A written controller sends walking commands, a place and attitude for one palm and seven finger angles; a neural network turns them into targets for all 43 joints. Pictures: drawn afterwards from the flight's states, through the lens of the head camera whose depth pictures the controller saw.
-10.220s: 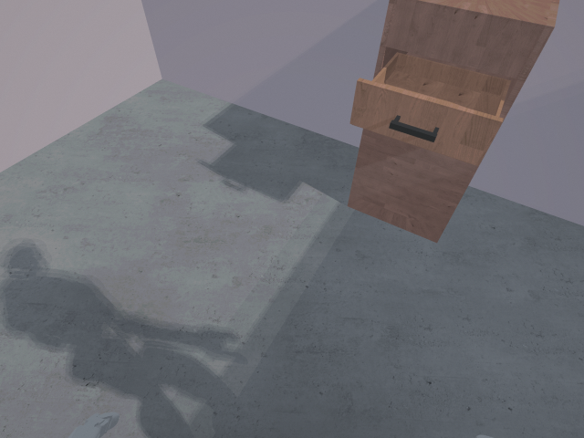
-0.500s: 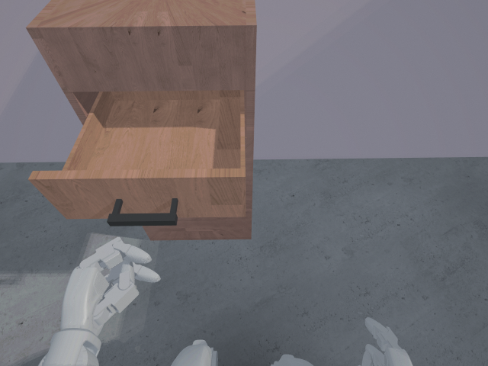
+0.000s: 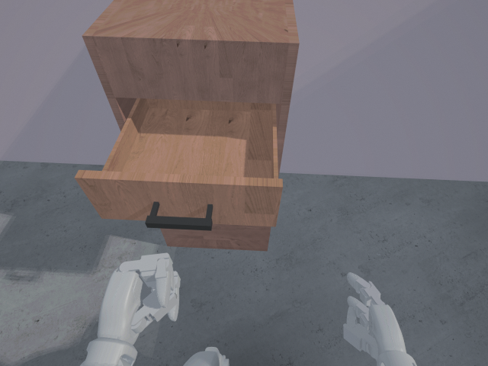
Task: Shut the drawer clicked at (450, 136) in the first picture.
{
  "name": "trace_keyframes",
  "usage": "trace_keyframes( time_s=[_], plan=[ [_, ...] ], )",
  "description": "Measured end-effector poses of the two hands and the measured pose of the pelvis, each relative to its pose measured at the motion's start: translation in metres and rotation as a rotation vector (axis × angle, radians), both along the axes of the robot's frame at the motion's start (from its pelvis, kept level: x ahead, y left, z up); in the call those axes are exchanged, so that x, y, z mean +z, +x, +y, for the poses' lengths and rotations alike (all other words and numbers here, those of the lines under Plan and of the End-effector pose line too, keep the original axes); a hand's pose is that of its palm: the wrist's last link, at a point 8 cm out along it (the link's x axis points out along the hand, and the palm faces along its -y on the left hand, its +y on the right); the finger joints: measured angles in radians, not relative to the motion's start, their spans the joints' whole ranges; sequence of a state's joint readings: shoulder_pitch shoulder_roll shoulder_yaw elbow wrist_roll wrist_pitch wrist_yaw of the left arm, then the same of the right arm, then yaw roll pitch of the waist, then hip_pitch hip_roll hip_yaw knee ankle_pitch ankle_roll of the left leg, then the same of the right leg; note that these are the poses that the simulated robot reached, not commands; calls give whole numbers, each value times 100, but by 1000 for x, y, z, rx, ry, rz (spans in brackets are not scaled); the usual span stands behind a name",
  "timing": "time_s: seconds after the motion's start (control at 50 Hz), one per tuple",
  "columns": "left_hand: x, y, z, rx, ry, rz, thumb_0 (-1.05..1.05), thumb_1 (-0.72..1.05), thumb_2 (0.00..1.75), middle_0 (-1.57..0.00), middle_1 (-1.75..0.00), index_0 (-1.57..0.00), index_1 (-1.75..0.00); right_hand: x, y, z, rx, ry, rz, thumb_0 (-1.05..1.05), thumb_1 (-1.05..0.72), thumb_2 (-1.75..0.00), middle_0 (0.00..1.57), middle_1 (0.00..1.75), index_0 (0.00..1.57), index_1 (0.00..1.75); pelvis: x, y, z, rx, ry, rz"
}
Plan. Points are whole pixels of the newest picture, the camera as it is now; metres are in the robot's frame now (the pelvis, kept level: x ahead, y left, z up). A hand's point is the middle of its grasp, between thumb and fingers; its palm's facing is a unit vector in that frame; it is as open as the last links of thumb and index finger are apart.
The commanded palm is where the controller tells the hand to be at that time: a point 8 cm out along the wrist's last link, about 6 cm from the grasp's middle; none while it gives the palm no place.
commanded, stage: raise the hand and make a fist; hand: left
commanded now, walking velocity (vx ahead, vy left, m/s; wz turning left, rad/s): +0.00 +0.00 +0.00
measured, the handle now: (181, 215) +0.39 +0.15 -0.02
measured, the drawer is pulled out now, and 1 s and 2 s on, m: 0.25 0.25 0.25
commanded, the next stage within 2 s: bring the fist close to the handle in 0.52 s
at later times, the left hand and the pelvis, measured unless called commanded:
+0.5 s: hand (176, 299) +0.20 +0.11 +0.08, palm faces +0.01 -1.00 -0.03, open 3.3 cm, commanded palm +0.17 +0.16 +0.08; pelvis +0.01 -0.01 +0.00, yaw -1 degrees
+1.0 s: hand (184, 275) +0.25 +0.11 +0.04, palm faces -0.01 -1.00 -0.04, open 3.3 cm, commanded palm +0.23 +0.17 +0.04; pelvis +0.01 -0.04 -0.01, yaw +0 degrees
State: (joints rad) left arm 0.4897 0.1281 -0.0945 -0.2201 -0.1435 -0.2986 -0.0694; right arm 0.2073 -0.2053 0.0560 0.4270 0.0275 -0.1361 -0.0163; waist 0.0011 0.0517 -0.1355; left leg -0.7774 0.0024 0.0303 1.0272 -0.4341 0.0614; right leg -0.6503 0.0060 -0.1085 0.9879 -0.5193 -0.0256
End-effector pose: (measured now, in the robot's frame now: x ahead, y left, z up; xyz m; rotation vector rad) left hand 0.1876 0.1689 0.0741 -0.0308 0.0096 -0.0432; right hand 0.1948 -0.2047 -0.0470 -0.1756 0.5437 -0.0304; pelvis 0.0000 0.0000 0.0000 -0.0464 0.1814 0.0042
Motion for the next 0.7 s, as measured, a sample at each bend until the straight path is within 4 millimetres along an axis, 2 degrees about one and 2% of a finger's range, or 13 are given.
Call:
trace_keyframes(
  time_s=[0.08, 0.24, 0.38, 0.44, 0.56, 0.62, 0.7],
  plan=[
    [-4, -4, -10, -37, 11, 60, 2, 90, 90, -138, -158, -138, -158, 2, -6, 5, 1, 2, 16, 1, -90, -90, 20, 30, 20, 30, 3, 1, 2, -4, 2, -12],
    [14, 5, 4, 68, 33, -40, 2, 90, 90, -140, -159, -139, -160, -9, -26, -8, -14, -20, 92, 1, -90, -90, 20, 30, 20, 30, 2, 0, 1, -7, 2, -17],
    [2, 1, -18, -15, 26, 47, 2, 90, 90, -140, -160, -139, -160, -11, -38, -26, -60, -29, 128, 1, -90, -90, 20, 30, 20, 30, 4, 4, -3, -16, 13, -14],
    [2, -4, -16, 3, 41, 59, 2, 90, 90, -140, -160, -139, -160, -10, -38, -33, -76, -33, 125, 1, -90, -90, 20, 30, 20, 30, 5, 6, -7, -21, 18, -16],
    [13, -10, -1, 94, 68, -12, 2, 90, 90, -140, -160, -139, -160, -11, -30, -41, -63, -30, 107, 1, -91, -90, 20, 30, 20, 30, 2, 6, -16, -15, 18, -14],
    [13, -10, -5, 81, 64, -25, 2, 90, 90, -140, -160, -139, -160, -13, -25, -44, -49, -27, 95, 1, -91, -90, 20, 30, 20, 30, 1, 5, -20, -7, 17, -10],
    [4, -6, -17, 20, 60, 11, 2, 90, 90, -140, -160, -140, -160, -14, -20, -47, -45, -26, 86, 1, -91, -90, 20, 30, 20, 30, 0, 5, -25, -4, 21, -3]
  ],
)
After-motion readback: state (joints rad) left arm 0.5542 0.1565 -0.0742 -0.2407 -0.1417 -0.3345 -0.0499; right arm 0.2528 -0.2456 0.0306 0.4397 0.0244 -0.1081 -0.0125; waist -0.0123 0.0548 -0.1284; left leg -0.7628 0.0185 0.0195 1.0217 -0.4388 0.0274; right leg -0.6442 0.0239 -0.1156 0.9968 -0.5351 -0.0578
